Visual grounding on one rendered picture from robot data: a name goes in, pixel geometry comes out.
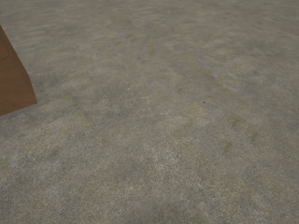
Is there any pedestal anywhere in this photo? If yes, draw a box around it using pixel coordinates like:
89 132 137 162
0 25 37 117

